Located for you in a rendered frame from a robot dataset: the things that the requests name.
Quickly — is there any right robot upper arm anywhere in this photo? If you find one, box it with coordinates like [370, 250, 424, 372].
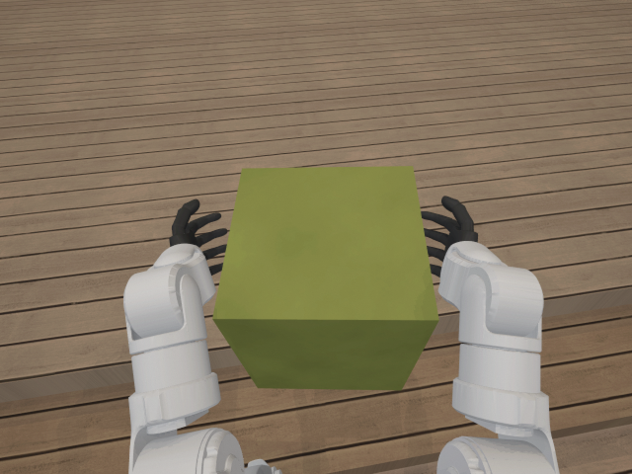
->
[436, 436, 555, 474]

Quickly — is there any left robot shin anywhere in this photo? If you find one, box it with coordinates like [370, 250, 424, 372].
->
[248, 459, 269, 467]

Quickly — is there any carton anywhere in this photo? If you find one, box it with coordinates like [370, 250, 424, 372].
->
[212, 166, 439, 390]

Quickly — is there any right robot forearm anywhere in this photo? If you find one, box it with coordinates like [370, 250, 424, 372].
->
[438, 241, 560, 474]

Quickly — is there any left robot forearm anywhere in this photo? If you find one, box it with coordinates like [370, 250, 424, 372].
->
[123, 244, 221, 474]

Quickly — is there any right robot hand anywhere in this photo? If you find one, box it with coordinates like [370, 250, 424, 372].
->
[421, 196, 478, 277]

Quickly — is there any left robot upper arm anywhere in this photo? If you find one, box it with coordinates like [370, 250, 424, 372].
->
[132, 428, 245, 474]

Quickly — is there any left robot hand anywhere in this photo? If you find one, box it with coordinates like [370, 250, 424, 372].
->
[169, 199, 227, 276]

